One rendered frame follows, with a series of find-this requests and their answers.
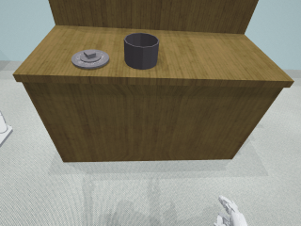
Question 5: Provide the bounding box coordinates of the table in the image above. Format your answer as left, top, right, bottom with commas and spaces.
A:
13, 0, 294, 163

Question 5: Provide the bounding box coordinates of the knob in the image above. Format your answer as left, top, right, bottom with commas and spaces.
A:
84, 50, 96, 57

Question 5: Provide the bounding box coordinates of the right robot hand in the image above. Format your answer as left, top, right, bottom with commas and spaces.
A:
214, 195, 248, 226

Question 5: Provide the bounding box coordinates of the lid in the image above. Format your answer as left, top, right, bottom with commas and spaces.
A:
71, 49, 109, 69

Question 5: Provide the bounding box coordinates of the pot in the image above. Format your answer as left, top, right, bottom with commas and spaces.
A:
123, 32, 160, 70

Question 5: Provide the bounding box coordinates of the left robot hand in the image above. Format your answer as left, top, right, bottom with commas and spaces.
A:
0, 110, 13, 148

